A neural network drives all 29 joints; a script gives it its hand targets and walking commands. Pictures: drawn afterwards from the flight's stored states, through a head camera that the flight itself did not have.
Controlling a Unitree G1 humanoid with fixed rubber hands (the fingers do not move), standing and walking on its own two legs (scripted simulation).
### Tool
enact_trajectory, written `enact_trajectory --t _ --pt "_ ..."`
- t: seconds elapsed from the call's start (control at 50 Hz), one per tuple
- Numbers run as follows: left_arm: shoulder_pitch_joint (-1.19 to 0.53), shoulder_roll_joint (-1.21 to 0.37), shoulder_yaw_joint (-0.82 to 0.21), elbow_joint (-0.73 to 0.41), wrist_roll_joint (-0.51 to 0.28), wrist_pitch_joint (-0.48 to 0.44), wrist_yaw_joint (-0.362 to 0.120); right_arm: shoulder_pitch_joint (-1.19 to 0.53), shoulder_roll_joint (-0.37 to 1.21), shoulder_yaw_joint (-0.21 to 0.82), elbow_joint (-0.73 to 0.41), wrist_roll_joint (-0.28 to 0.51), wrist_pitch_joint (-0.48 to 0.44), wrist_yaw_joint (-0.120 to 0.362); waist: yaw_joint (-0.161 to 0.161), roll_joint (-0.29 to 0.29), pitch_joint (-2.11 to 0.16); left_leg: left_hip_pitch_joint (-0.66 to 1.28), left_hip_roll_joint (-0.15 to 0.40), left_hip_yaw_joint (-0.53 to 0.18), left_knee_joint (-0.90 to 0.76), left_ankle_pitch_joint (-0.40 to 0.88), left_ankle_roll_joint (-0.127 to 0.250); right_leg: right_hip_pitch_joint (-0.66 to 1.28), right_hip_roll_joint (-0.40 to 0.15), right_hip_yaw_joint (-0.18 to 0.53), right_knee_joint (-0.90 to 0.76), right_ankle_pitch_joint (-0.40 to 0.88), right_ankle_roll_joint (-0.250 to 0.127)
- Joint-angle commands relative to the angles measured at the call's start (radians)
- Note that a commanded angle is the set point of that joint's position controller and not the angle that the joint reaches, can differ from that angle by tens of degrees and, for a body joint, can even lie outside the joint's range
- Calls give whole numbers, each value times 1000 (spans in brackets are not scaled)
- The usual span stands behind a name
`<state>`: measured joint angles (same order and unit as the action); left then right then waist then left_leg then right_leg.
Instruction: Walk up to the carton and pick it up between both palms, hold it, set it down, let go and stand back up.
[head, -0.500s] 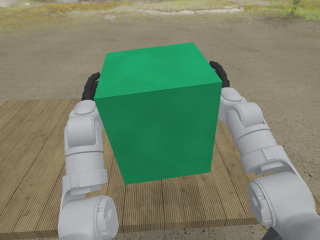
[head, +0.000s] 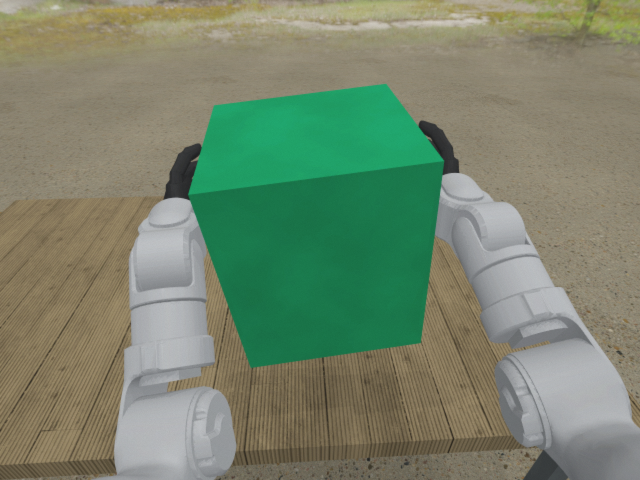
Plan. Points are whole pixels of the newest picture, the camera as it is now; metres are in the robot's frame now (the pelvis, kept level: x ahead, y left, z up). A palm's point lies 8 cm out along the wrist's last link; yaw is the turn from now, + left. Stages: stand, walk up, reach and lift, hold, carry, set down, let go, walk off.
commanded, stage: hold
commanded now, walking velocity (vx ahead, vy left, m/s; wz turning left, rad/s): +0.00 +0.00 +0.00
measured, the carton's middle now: (318, 225) +0.36 +0.00 +0.21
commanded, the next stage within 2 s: none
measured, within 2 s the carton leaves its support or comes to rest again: neither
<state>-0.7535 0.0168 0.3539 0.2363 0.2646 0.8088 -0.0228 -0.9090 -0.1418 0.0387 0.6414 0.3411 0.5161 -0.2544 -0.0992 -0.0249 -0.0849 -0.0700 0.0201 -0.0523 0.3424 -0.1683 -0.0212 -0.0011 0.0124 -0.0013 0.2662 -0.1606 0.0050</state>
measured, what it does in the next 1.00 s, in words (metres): stands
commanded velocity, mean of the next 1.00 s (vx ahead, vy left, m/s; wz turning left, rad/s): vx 0.00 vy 0.00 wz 0.00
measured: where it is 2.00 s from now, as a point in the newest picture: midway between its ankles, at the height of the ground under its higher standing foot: outside the picture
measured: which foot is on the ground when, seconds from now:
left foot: down 0.00-1.00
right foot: down 0.00-1.00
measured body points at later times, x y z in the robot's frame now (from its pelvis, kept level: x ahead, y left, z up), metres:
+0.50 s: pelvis +0.00 +0.00 +0.00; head -0.07 +0.02 +0.44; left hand +0.38 +0.16 +0.24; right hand +0.38 -0.15 +0.26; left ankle +0.02 +0.13 -0.75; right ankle +0.00 -0.12 -0.75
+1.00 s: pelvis +0.00 +0.00 +0.00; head -0.07 +0.02 +0.44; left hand +0.38 +0.16 +0.24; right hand +0.39 -0.15 +0.25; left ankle +0.02 +0.13 -0.75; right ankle +0.00 -0.12 -0.75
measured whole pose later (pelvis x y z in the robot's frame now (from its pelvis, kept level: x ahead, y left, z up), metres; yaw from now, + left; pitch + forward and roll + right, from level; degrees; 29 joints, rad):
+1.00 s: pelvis +0.00 +0.00 +0.00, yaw +0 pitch -6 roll -1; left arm -0.78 0.02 0.36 0.26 0.27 0.82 -0.02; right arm -0.92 -0.13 0.01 0.66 0.33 0.52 -0.25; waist -0.09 -0.02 -0.06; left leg -0.08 0.02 -0.06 0.36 -0.17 -0.02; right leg 0.00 0.02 0.00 0.27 -0.16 0.00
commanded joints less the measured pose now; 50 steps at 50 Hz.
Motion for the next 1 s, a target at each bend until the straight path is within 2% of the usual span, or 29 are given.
enact_trajectory --t 0.0,0.82,0.84,0.86,0.92,0.98 --pt "-733 -566 -488 -144 -168 -84 -136 -679 679 271 -310 122 -24 106 -6 59 -341 115 -72 52 -11 242 -31 53 66 -33 -13 196 51" --pt "-731 -565 -487 -140 -166 -82 -137 -680 679 270 -310 120 -21 106 -5 56 -337 113 -72 53 -14 232 -28 51 65 -31 -14 192 52" --pt "-738 -527 -422 -53 -133 -63 -141 -650 645 199 -184 90 -4 113 4 74 -212 72 -57 49 -36 162 -28 11 60 -34 -24 97 38" --pt "-739 -543 -432 -72 -142 -62 -150 -668 657 199 -215 80 -16 120 6 62 -259 60 -53 50 -40 148 -22 33 58 -32 -20 93 36" --pt "-752 -549 -466 -139 -171 -64 -141 -708 666 233 -294 117 -34 122 11 89 -380 112 -60 44 13 296 -44 91 66 -33 8 233 37" --pt "-752 -540 -461 -115 -176 -74 -137 -707 678 232 -296 105 -29 115 0 49 -359 108 -66 44 6 259 -30 76 63 -35 2 239 51"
